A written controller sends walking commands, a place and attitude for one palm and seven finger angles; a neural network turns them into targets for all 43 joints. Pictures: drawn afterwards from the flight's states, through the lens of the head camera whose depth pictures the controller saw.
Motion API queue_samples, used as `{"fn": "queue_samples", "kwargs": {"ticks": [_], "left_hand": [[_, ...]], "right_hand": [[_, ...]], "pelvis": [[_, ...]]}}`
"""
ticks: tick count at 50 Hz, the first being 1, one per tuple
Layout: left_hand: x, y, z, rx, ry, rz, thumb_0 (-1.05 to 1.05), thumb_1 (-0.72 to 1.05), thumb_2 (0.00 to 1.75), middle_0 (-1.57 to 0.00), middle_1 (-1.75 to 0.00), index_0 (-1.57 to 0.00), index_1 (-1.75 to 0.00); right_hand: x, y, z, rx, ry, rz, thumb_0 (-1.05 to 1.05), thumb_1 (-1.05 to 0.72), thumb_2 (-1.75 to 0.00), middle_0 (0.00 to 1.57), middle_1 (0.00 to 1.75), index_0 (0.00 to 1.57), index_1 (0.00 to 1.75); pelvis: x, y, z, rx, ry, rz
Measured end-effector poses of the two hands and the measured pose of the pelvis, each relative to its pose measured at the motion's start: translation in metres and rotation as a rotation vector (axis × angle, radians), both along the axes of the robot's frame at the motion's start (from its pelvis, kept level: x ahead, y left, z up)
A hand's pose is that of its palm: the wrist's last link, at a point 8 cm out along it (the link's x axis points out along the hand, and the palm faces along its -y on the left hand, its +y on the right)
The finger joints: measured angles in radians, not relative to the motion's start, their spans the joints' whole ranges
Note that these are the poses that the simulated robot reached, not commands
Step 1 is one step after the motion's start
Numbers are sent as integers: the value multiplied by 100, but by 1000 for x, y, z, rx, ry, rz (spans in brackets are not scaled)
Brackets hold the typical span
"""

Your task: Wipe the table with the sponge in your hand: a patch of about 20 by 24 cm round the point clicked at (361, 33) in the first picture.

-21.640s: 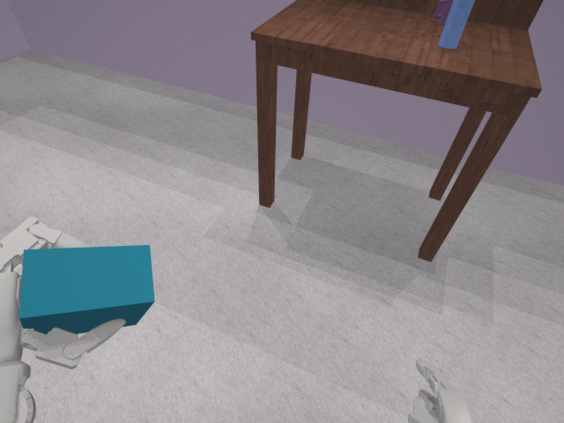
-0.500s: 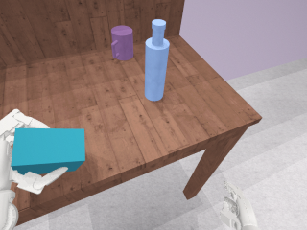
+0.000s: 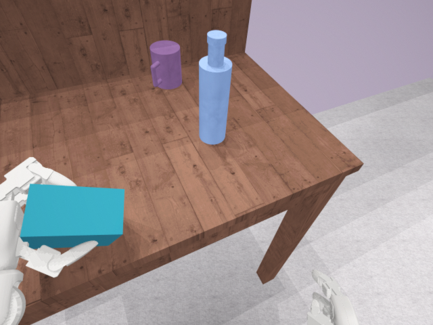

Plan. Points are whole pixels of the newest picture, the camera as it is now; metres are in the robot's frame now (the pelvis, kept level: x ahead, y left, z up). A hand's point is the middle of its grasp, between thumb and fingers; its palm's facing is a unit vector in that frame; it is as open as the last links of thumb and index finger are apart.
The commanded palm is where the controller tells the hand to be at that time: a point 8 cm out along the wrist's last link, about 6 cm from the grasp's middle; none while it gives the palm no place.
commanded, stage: come to a stop and stand still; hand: left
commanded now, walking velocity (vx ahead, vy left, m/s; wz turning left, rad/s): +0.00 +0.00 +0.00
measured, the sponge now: (88, 219) +0.23 +0.21 +0.13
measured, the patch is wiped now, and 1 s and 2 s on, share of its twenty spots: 0.00 0.00 0.00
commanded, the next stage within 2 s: look again from close up in 0.28 s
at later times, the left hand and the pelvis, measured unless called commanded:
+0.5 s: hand (39, 211) +0.22 +0.26 +0.16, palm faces +0.41 -0.84 -0.35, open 10.4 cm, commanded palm +0.16 +0.29 +0.18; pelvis +0.01 +0.01 +0.00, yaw +1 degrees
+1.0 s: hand (11, 195) +0.22 +0.28 +0.19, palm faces +0.38 -0.76 -0.53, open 10.4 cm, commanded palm +0.15 +0.30 +0.20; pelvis -0.01 +0.01 -0.01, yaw +1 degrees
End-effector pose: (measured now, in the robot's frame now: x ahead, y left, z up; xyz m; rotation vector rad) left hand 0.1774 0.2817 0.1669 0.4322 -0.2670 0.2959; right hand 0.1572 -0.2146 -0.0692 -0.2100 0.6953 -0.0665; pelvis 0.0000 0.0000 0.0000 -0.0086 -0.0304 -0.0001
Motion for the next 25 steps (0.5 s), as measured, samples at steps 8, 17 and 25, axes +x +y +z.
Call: {"fn": "queue_samples", "kwargs": {"ticks": [8, 17, 25], "left_hand": [[6, 15, 14, 18, -75, 82, -1, -52, 102, -71, -135, -72, -133], [6, 7, -4, -30, -1, 42, -1, -52, 103, -71, -135, -72, -133], [-2, 19, 5, -8, -33, 74, -1, -52, 103, -71, -134, -72, -133]], "right_hand": [[18, -7, 7, -32, -22, 18, 1, -91, -90, 20, 30, 20, 30], [38, -2, 20, -42, -72, 20, 1, -91, -90, 20, 30, 20, 30], [40, 9, 20, -41, -65, 41, 1, -91, -90, 20, 30, 20, 30]], "pelvis": [[6, 0, 1, -11, 1, 8], [9, 2, 1, -15, -2, 12], [5, 6, 2, -19, -7, 18]]}}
